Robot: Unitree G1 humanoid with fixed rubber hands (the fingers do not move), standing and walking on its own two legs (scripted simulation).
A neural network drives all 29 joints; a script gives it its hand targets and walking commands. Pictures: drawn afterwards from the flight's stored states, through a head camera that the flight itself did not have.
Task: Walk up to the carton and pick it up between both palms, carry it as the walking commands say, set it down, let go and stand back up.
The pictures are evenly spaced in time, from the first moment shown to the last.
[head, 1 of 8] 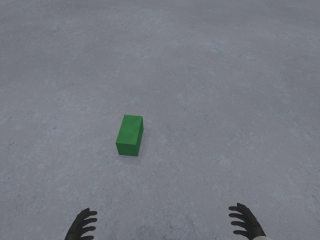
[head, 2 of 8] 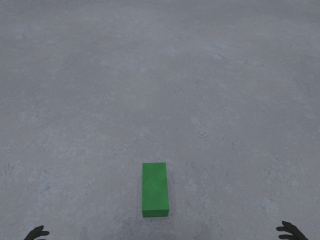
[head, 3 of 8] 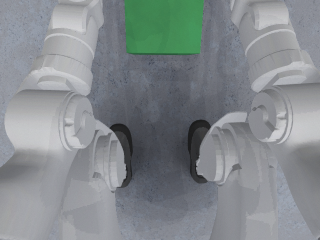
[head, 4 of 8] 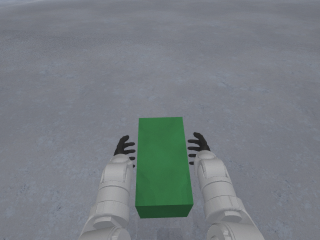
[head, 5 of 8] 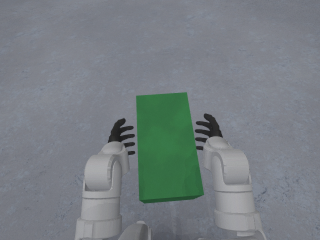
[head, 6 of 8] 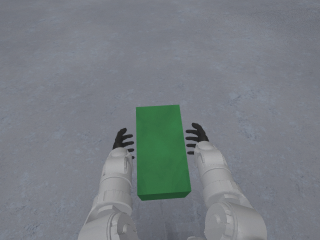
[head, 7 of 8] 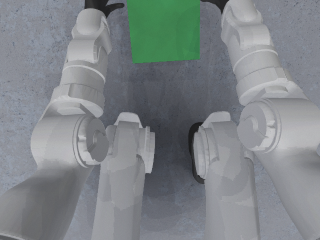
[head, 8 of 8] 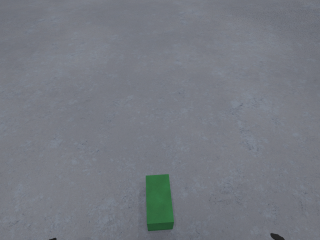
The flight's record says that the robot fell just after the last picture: no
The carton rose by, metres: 0.70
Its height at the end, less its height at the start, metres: +0.00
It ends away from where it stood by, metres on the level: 2.08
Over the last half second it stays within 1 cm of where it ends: yes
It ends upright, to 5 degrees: yes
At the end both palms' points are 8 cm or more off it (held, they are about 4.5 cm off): yes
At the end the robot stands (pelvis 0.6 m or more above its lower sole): yes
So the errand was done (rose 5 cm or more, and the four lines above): yes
